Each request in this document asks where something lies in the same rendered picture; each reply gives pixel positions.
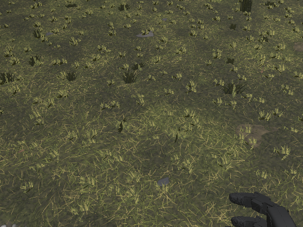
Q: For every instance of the robot right hand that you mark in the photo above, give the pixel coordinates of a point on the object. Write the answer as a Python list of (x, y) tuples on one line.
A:
[(276, 216)]

